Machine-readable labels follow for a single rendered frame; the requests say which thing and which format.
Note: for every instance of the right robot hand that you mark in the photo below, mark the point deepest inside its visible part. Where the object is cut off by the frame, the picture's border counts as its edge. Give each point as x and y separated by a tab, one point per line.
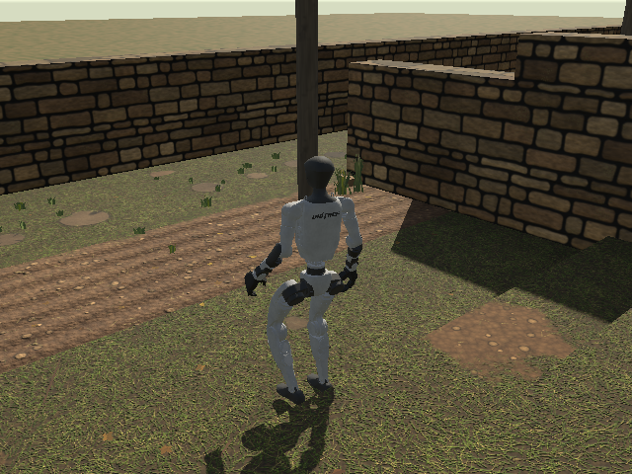
351	275

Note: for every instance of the robot left upper arm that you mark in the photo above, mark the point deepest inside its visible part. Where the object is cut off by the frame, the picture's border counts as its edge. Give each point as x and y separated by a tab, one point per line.
290	212

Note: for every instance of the left robot foot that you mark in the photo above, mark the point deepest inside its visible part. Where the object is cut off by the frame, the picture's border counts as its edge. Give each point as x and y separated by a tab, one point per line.
297	397

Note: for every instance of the left robot hand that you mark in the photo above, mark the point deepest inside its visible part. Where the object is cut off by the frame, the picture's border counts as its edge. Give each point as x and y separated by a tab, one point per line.
252	283

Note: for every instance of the left robot shin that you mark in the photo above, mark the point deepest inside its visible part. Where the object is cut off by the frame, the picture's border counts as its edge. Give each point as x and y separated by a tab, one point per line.
281	352

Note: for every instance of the robot left forearm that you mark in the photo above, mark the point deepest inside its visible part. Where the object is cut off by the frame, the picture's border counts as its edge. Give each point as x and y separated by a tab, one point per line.
268	264

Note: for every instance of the robot right forearm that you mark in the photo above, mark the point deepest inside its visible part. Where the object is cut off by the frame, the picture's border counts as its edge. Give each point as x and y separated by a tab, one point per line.
352	257

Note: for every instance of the robot right upper arm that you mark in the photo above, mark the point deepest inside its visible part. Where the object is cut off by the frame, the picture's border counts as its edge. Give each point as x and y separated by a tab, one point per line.
349	217

